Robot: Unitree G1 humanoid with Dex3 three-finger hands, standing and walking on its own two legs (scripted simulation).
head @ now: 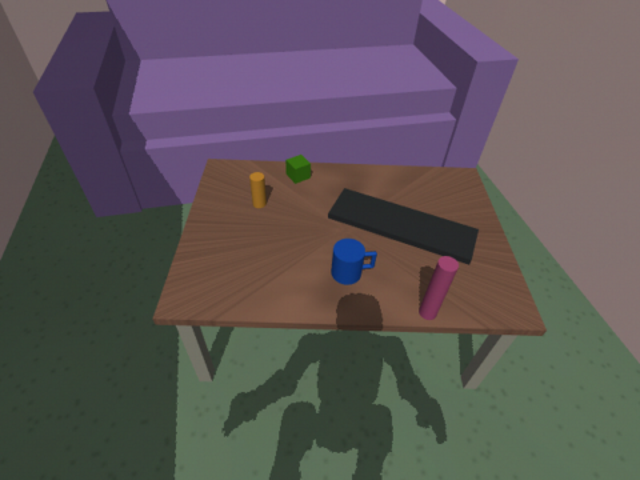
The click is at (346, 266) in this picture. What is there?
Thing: mug
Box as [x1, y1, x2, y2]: [331, 238, 376, 284]
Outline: 346,238 339,240 334,245 331,273 334,279 338,282 350,284 355,282 359,278 362,268 373,267 376,252 365,252 361,243 354,239
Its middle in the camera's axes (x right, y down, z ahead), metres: +0.10 +0.06 +1.04
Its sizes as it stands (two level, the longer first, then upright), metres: 0.115 0.081 0.092
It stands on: a support 0.42 m high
